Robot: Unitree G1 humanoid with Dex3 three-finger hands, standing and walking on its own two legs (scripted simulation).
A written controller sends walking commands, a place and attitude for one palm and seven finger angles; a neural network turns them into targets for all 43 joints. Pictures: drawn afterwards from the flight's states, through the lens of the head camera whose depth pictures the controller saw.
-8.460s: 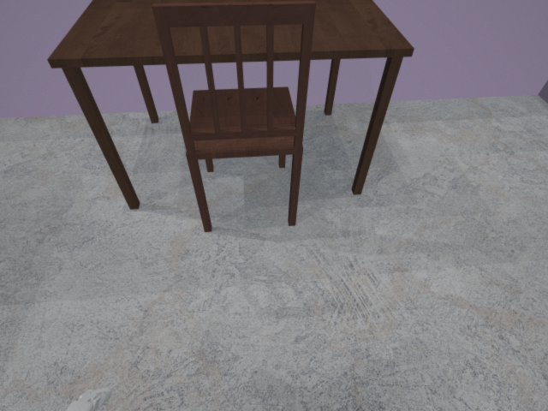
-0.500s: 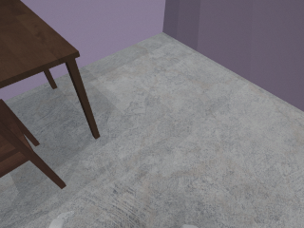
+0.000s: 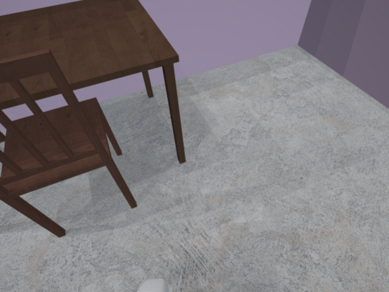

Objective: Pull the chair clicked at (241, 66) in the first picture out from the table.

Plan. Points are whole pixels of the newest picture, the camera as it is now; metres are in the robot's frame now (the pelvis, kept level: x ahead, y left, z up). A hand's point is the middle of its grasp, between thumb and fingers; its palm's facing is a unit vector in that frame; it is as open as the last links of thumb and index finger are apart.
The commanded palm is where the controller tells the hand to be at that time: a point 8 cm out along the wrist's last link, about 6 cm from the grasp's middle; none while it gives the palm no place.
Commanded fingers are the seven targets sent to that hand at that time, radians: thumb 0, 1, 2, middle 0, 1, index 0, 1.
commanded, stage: turn to face it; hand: left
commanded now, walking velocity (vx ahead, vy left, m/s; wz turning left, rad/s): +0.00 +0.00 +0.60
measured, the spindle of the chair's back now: (16, 132) +0.55 +0.59 -0.05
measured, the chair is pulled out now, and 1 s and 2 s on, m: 0.00 0.00 0.00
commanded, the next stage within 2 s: take the last steps up to it in 0.66 s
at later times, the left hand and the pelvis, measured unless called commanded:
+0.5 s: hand out of the picture +0.03 +0.29 -0.16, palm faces +0.27 -0.93 -0.26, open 7.4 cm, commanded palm none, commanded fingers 0.00 0.90 0.90 -0.20 -0.30 -0.20 -0.30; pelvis -0.01 +0.06 +0.00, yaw +13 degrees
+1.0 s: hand out of the picture -0.05 +0.19 -0.15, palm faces +0.42 -0.87 -0.25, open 7.3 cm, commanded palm none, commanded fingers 0.00 0.90 0.90 -0.20 -0.30 -0.20 -0.30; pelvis +0.00 +0.01 +0.01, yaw +22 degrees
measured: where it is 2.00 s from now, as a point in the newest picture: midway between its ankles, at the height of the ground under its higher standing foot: (173, 279)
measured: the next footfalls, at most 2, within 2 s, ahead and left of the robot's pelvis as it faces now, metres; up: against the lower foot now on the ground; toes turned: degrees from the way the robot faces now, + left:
left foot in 0.14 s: +0.02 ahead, +0.15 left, +0.00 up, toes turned +10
right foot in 0.68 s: +0.06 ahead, -0.07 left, +0.00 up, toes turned +13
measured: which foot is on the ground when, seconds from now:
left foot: up 0.00-0.12, down 0.14-0.68, up 0.70-1.00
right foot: down 0.00-0.14, up 0.16-0.66, down 0.68-1.00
